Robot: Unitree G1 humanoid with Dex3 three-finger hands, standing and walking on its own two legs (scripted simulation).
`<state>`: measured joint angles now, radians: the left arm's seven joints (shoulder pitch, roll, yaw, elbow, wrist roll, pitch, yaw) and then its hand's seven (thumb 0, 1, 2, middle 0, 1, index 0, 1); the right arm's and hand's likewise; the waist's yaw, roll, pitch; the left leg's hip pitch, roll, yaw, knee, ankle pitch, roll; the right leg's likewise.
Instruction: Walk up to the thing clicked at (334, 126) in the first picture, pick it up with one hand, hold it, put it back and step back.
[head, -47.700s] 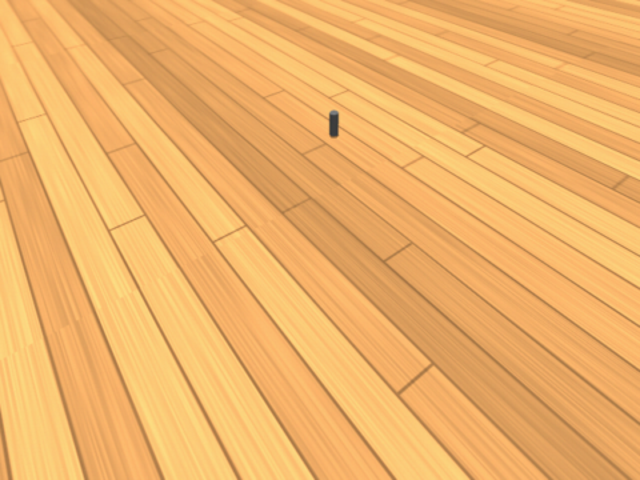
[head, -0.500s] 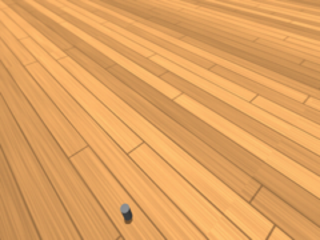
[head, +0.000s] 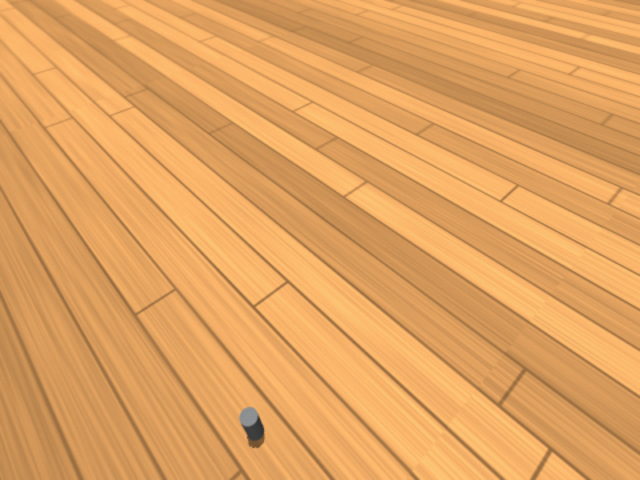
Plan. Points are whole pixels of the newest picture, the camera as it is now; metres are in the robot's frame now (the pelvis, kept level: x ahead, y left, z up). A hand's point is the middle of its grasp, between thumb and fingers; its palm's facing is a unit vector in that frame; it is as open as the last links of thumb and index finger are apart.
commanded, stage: stand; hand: left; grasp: from the side
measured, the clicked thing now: (252, 424) +0.41 +0.23 -0.71
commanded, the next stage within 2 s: step back in 0.04 s
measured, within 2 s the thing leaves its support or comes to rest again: neither
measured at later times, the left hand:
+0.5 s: hand out of the picture +0.07 +0.30 -0.18, palm faces -0.01 -0.92 -0.38, open 7.4 cm
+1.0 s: hand out of the picture -0.04 +0.28 -0.16, palm faces -0.05 -0.92 -0.39, open 7.4 cm
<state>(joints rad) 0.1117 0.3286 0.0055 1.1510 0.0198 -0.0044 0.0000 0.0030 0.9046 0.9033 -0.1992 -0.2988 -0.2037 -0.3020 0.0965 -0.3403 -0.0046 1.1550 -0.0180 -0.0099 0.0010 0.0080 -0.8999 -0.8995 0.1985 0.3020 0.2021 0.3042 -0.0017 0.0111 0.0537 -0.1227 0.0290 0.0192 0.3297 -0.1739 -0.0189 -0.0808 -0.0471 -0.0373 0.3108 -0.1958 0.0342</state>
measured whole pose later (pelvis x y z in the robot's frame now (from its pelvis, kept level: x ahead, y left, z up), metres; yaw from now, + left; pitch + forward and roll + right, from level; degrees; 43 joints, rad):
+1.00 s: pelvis -0.15 +0.03 -0.02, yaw -2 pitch -2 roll +1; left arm 0.15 0.34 0.06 0.83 0.03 0.03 0.01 0.00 0.90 0.90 -0.20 -0.30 -0.21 -0.30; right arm 0.11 -0.39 -0.05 0.87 0.01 0.05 -0.02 0.01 -0.90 -0.90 0.20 0.30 0.20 0.30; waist 0.01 0.03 0.18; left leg -0.45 -0.11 -0.11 1.13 -0.53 0.00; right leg -0.30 0.02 0.05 0.63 -0.30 -0.02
